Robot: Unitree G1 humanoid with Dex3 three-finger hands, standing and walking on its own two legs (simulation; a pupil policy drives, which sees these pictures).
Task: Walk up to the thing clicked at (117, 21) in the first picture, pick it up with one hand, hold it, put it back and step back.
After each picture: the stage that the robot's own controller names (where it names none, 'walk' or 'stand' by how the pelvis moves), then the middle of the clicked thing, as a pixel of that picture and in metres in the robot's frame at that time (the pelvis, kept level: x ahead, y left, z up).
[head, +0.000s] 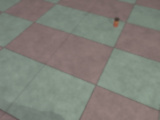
stand; (116, 22) +1.80 -0.54 -0.72
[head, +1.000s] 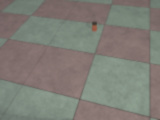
walk; (94, 26) +1.72 -0.11 -0.70
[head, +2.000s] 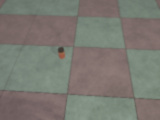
walk; (61, 53) +1.14 +0.22 -0.71
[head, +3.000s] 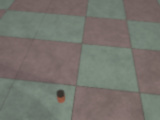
walk; (60, 96) +0.67 +0.16 -0.70
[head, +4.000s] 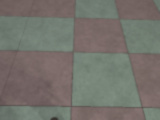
stand; out of the picture +0.40 +0.16 -0.69
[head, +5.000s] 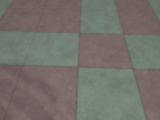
stand; out of the picture +0.36 +0.15 -0.72
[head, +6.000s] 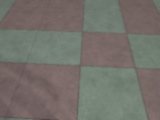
stand; out of the picture +0.37 +0.15 -0.72
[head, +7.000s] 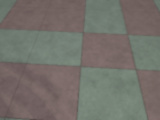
stand; out of the picture +0.36 +0.16 -0.72
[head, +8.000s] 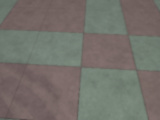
stand; out of the picture +0.35 +0.15 -0.73
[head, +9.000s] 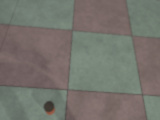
go down; (49, 108) +0.39 +0.15 -0.62
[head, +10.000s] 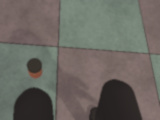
go down; (35, 68) +0.46 +0.15 -0.32
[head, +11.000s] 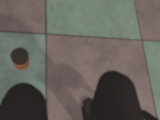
close in; (20, 59) +0.46 +0.16 -0.28
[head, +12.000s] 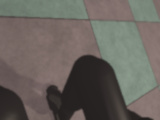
close in; out of the picture +0.46 +0.20 -0.23
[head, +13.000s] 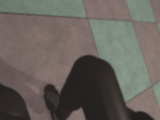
close; out of the picture +0.44 +0.20 -0.24
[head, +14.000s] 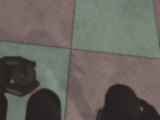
lift; (25, 80) +0.34 +0.18 -0.08
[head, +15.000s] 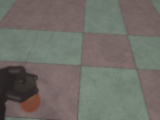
hold; (28, 94) +0.32 +0.18 +0.03
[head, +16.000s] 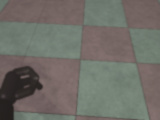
hold; out of the picture +0.13 +0.23 -0.65
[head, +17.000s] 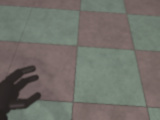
stand; out of the picture +0.08 +0.25 -0.67
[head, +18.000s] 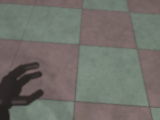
stand; out of the picture +0.07 +0.24 -0.67
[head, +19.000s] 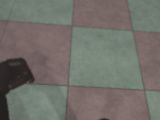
crouch; out of the picture +0.09 +0.24 -0.61
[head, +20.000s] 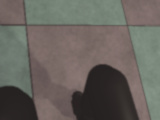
lower; out of the picture +0.13 +0.23 -0.29
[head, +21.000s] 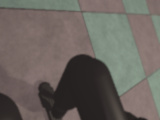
lower; out of the picture +0.11 +0.21 -0.27
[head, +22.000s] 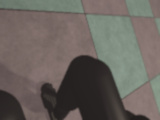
lower; out of the picture +0.11 +0.21 -0.27
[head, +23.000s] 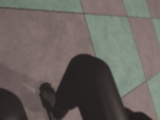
lower; out of the picture +0.11 +0.20 -0.27
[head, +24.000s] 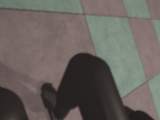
lower; out of the picture +0.11 +0.20 -0.26
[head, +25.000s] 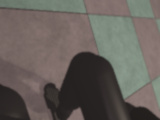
loosen; out of the picture +0.11 +0.20 -0.25
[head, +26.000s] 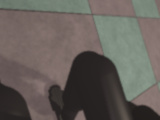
withdraw; out of the picture +0.10 +0.19 -0.24
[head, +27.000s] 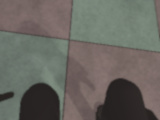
stand; out of the picture +0.13 +0.19 -0.33
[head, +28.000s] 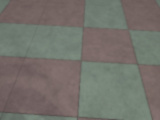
stand; out of the picture +0.05 +0.20 -0.68
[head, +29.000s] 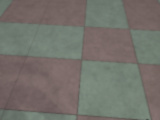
stand; out of the picture +0.07 +0.22 -0.69
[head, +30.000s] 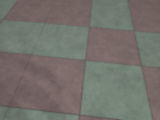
stand; out of the picture +0.06 +0.21 -0.71
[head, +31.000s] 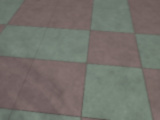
walk; out of the picture +0.08 +0.22 -0.75
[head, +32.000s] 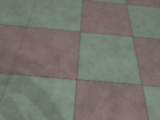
walk; out of the picture +0.25 +0.18 -0.72
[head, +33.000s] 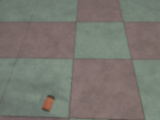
walk; (48, 103) +0.56 +0.31 -0.72
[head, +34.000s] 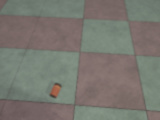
stand; (55, 90) +0.70 +0.21 -0.73
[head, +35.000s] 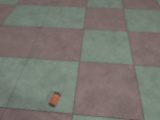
stand; (54, 99) +0.69 +0.23 -0.75
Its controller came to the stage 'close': yes
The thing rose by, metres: 0.71
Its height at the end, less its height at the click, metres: -0.02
